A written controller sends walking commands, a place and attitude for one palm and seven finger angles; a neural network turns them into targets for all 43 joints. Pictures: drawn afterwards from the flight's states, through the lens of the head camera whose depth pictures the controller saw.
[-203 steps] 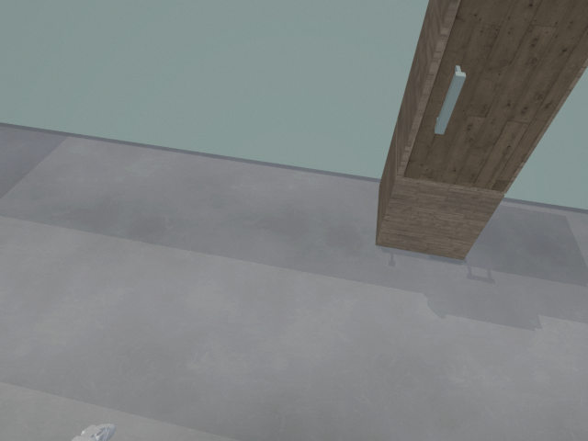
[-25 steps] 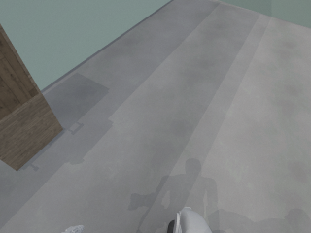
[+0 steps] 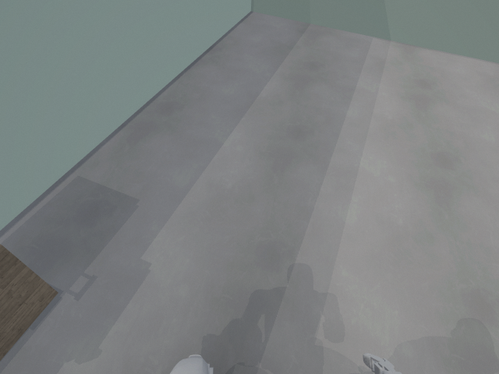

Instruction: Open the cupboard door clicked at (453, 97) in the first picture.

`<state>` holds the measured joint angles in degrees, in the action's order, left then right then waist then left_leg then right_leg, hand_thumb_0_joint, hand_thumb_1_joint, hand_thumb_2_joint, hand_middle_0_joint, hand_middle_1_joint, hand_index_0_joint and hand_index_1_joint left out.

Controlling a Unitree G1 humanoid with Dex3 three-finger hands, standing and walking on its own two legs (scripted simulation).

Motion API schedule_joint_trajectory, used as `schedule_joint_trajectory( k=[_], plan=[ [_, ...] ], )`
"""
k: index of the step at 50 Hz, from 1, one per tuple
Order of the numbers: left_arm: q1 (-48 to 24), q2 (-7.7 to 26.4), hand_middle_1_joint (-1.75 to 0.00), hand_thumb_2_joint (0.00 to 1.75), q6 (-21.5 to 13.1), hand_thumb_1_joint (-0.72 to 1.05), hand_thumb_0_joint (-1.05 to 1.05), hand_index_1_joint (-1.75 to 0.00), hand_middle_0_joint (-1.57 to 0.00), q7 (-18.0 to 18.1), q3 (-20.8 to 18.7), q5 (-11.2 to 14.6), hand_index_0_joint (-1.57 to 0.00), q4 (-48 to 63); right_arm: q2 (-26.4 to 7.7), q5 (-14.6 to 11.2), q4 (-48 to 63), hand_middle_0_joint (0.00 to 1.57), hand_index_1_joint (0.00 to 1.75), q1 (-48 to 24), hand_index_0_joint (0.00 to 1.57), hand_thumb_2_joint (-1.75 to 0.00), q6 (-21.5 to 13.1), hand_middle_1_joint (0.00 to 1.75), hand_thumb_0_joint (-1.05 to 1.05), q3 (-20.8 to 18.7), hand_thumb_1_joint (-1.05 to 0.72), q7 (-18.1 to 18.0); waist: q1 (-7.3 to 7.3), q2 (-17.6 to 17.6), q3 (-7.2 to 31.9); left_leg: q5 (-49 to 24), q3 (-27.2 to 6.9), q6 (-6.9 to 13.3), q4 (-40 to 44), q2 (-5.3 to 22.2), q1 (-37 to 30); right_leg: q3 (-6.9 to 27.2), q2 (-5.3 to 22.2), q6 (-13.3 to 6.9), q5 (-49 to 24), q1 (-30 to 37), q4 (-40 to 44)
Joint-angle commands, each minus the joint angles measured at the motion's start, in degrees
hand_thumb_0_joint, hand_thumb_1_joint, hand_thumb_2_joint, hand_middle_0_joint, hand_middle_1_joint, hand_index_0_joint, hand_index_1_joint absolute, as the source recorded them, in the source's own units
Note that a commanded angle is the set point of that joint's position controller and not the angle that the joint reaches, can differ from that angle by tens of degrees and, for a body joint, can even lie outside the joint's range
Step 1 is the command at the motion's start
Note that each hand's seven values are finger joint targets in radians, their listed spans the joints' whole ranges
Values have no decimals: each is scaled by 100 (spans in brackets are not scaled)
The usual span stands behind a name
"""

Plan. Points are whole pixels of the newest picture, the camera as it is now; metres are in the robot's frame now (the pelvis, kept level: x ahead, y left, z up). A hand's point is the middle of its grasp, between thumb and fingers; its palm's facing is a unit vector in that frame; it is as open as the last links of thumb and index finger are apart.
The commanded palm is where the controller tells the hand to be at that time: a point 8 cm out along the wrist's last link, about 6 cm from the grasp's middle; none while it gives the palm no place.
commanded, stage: walk to a spot facing it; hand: left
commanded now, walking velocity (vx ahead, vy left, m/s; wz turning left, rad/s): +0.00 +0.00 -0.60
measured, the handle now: out of the picture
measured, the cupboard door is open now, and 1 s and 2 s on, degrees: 0 0 0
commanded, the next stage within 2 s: turn to face it in 0.18 s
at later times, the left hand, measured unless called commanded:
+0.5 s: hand (188, 292) +0.29 +0.16 -0.16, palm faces -0.23 -0.95 -0.22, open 7.4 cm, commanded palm none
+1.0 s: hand (128, 325) +0.22 +0.26 -0.17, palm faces +0.13 -0.96 -0.23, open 7.4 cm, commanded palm none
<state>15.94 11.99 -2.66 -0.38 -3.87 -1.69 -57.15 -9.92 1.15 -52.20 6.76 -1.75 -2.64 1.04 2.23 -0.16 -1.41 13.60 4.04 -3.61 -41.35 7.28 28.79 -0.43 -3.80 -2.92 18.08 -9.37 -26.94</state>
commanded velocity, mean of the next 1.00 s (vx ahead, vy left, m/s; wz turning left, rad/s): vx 0.00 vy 0.00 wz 0.30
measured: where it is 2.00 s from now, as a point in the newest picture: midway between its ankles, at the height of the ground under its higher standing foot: outside the picture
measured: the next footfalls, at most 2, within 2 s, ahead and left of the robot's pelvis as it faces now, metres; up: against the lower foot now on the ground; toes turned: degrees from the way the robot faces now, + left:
left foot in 0.06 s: +0.15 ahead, +0.14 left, +0.00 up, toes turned +6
right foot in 0.46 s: +0.18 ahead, -0.13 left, +0.00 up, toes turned -20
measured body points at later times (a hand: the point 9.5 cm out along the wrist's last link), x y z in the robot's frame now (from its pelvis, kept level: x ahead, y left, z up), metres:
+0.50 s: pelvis +0.14 +0.00 -0.01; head +0.17 -0.01 +0.44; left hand +0.31 +0.21 -0.15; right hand +0.04 -0.23 -0.16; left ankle +0.11 +0.13 -0.73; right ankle +0.14 -0.12 -0.74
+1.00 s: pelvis +0.15 +0.04 +0.00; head +0.19 +0.07 +0.45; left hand +0.21 +0.31 -0.16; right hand +0.22 -0.21 -0.13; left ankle +0.18 +0.12 -0.73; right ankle +0.14 -0.12 -0.65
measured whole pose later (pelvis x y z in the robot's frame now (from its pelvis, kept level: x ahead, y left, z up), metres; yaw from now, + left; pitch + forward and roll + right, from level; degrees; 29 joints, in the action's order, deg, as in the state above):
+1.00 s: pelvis +0.15 +0.04 +0.00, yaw +5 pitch +1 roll -2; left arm 9.6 14.2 3.1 1.1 -5.9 -1.3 -54.5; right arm -11.1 1.2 -53.8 13.5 0.8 -3.8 -0.2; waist -1.1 -1.7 -3.1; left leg 13.7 4.5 4.4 -31.1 -0.2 19.0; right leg -2.3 4.9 4.7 21.8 -29.0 -64.4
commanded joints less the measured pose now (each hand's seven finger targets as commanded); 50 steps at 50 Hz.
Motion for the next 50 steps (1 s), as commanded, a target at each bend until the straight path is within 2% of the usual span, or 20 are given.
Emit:
schedule_joint_trajectory(
  k=[1, 2, 3, 4, 7, 11, 17, 21, 22, 24, 25, 29, 36, 38, 39, 40, 41, 44, 46, 50],
  plan=[
    [-48, 843, -30, 90, -5, 90, 0, -30, -20, 31, -222, 87, -20, 428, -757, 18, 157, 20, 30, 715, 20, -90, -205, 30, 0, -165, -90, -149, -446, -344, 139, -426, 140, 93, 1464, -234, -2112, 1129, 1112, -388, -1898, -896, -213],
    [78, 564, -30, 90, 13, 90, 0, -30, -20, 6, -196, 121, -20, 480, -1245, 82, -3, 20, 30, 1359, 20, -90, -246, 30, 0, -283, -90, -206, -666, 770, 673, -806, -961, 389, 1869, 747, -3308, 688, 515, -73, -1122, -1621, -1615],
    [259, 316, -30, 90, -9, 90, 0, -30, -20, -42, -132, 150, -20, 568, -1746, 106, -77, 20, 30, 1907, 20, -90, -205, 30, 0, -331, -90, -202, -729, 1988, 1128, -1811, -2325, 1047, 2117, 2320, -4054, -136, 75, 232, 1684, -2589, -3449],
    [210, 530, -30, 90, 36, 90, 0, -30, -20, -1, -163, 75, -20, 521, -1480, 57, -56, 20, 30, 1707, 20, -90, -153, 30, 0, -246, -90, -219, -719, 1463, 1117, -1274, -2235, 1178, 2306, 2406, -3489, 206, 330, 276, 1725, -2618, -4270],
    [-171, 422, -30, 90, 138, 90, 0, -30, -20, -135, -201, 29, -20, 519, -885, 34, 97, 20, 30, 824, 20, -90, -174, 30, 0, -74, -90, -251, -325, 792, -24, -1907, -859, 951, 2446, 1762, -2117, 38, 850, 418, 688, -2698, -4635],
    [13, 167, -30, 90, 395, 90, 0, -30, -20, -149, -197, 53, -20, 503, -858, 24, 32, 20, 30, 759, 20, -90, -156, 30, 0, -117, -90, -283, -198, 942, 252, -2679, 364, 916, 2272, 1465, -2079, -230, 901, 560, 323, -2266, -3951],
    [-459, -87, -30, 90, 370, 90, 0, -30, -20, -60, -80, 13, -20, 590, -848, 76, -262, 20, 30, 1078, 20, -90, -53, 30, 0, -171, -90, -235, -410, 1159, 108, -2887, 612, 1011, 2097, 1256, -1976, -577, 741, 526, 7, -1599, -1984],
    [-80, 74, -30, 90, 148, 90, 0, -30, -20, 64, 50, 7, -20, 214, -771, 28, -552, 20, 30, 1178, 20, -90, -30, 30, 0, -123, -90, -217, -162, 802, 515, -2682, 492, 629, 1299, 792, -2062, -731, 644, 461, -1348, -154, 255],
    [139, 395, -30, 90, 72, 90, 0, -30, -20, 123, 25, -4, -20, 76, -550, -21, -605, 20, 30, 1317, 20, -90, -46, 30, 0, -64, -90, -183, -72, 292, 729, -1977, 528, 371, 969, 635, -1474, -263, 1159, 345, -2470, 784, 322],
    [467, 1002, -30, 90, 20, 90, 0, -30, -20, 196, -44, 47, -20, -131, -137, -92, -473, 20, 30, 1245, 20, -90, 79, 30, 0, 48, -90, -190, 58, -1012, 1027, 1951, 460, 18, -156, -63, -424, 651, 2886, -469, -5296, 1550, 154],
    [434, 1132, -30, 90, 39, 90, 0, -30, -20, 205, -106, 50, -20, -114, -254, -83, -406, 20, 30, 1072, 20, -90, 197, 30, 0, 14, -90, -218, 172, -1611, 1054, 2470, 200, 39, -844, -97, -291, 716, 2930, -705, -5527, 1313, 238],
    [-482, 852, -30, 90, 177, 90, 0, -30, -20, 291, -70, 14, -20, 190, -316, -70, -536, 20, 30, 1106, 20, -90, 325, 30, 0, -100, -90, -162, -153, -790, 349, 1743, -74, 26, -1845, -172, -32, -205, 2630, -532, -4084, 517, 335],
    [-946, 845, -30, 90, 302, 90, 0, -30, -20, 273, -195, 6, -20, 522, -301, -12, -238, 20, 30, 1265, 20, -90, 362, 30, 0, -190, -90, -21, -407, -1042, 88, 726, 424, 51, -177, -207, -698, -926, 2496, -105, -1514, -446, 75],
    [-869, 691, -30, 90, 382, 90, 0, -30, -20, 245, -200, 85, -20, 613, -603, 19, -259, 20, 30, 1652, 20, -90, 299, 30, 0, -279, -90, -2, -595, 60, 295, -399, 180, 167, 1142, -146, -1593, -1160, 2133, 245, -596, -949, -1083],
    [-747, 321, -30, 90, 433, 90, 0, -30, -20, 195, -176, 130, -20, 803, -1211, 61, -170, 20, 30, 1840, 20, -90, 241, 30, 0, -411, -90, -23, -670, 1964, 251, -1596, -1907, 751, 1959, 1098, -1918, -1339, 1323, 712, 1249, -2104, -2400],
    [-1121, 234, -30, 90, 441, 90, 0, -30, -20, 189, -118, 94, -20, 1082, -1536, 91, -139, 20, 30, 2032, 20, -90, 246, 30, 0, -490, -90, -69, -869, 2004, 243, -1816, -2938, 1412, 2469, 1867, -1758, -787, 965, 752, 2178, -2456, -3646],
    [-1223, 204, -30, 90, 465, 90, 0, -30, -20, 208, -145, 46, -20, 1055, -1515, 67, -194, 20, 30, 1889, 20, -90, 207, 30, 0, -484, -90, -153, -780, 1781, 392, -1286, -2977, 1334, 2522, 1672, -1804, -202, 984, 679, 1723, -2747, -4265],
    [-942, 340, -30, 90, 409, 90, 0, -30, -20, 114, -219, 36, -20, 814, -1086, 54, 137, 20, 30, 916, 20, -90, 131, 30, 0, -321, -90, -220, -386, 889, 295, -1083, -2004, 1066, 2379, 952, -1654, 19, 1108, 755, 420, -2727, -4435],
    [-754, 408, -30, 90, 426, 90, 0, -30, -20, 111, -222, 63, -20, 721, -1100, 28, 199, 20, 30, 812, 20, -90, 107, 30, 0, -314, -90, -222, -357, 734, 468, -1424, -1647, 1127, 2335, 763, -1745, 25, 1064, 784, 291, -2394, -4098],
    [-755, 450, -30, 90, 451, 90, 0, -30, -20, 127, -198, 81, -20, 776, -1229, 19, 206, 20, 30, 863, 20, -90, 147, 30, 0, -374, -90, -202, -421, 483, 541, -1590, -1847, 1314, 2335, 738, -2177, 13, 921, 837, 386, -2324, -3428]
  ],
)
